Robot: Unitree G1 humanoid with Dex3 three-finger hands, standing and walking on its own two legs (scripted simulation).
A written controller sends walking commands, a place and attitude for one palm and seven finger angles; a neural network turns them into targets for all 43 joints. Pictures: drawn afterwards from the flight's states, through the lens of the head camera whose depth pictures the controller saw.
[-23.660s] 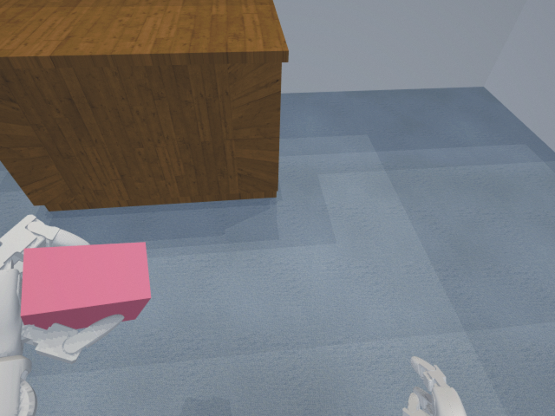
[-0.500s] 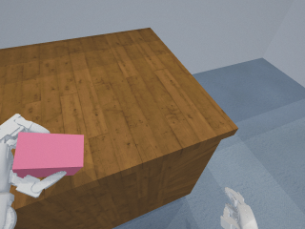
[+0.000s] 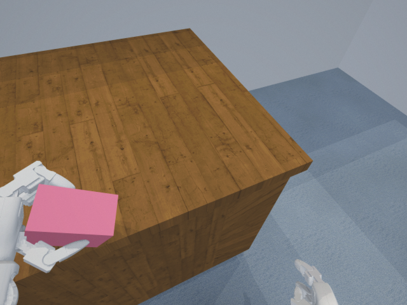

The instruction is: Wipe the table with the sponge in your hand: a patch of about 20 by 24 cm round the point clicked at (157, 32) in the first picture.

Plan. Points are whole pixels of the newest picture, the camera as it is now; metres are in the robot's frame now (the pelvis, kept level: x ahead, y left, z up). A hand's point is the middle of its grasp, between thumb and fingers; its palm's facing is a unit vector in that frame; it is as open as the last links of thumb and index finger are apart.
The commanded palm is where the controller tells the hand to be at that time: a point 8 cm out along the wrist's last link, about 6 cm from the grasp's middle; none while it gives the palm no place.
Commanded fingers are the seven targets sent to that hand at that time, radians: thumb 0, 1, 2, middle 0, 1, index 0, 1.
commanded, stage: come to a stop and stand still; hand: left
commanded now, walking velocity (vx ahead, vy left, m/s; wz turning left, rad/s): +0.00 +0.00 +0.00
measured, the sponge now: (83, 220) +0.22 +0.21 +0.10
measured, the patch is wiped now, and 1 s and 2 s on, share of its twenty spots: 0.00 0.00 0.00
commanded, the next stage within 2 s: look again from close up in 0.38 s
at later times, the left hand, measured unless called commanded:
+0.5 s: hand (37, 201) +0.22 +0.26 +0.15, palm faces +0.39 -0.84 -0.37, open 10.4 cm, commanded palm +0.17 +0.29 +0.18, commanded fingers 0.00 0.10 1.30 -1.20 -1.60 -1.20 -1.60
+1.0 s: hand (15, 168) +0.25 +0.28 +0.19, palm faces +0.45 -0.77 -0.46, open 10.4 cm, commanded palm +0.17 +0.28 +0.19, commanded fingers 0.00 0.10 1.30 -1.20 -1.60 -1.20 -1.60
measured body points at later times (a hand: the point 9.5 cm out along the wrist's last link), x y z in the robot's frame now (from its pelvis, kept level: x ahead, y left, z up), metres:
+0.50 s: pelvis +0.01 +0.00 +0.00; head +0.03 +0.03 +0.45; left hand +0.20 +0.31 +0.17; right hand +0.20 -0.20 -0.06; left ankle +0.02 +0.06 -0.74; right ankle +0.02 -0.10 -0.74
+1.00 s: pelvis -0.01 -0.01 +0.00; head +0.00 -0.01 +0.45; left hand +0.22 +0.32 +0.22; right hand +0.18 -0.23 -0.09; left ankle +0.02 +0.06 -0.74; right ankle +0.02 -0.10 -0.74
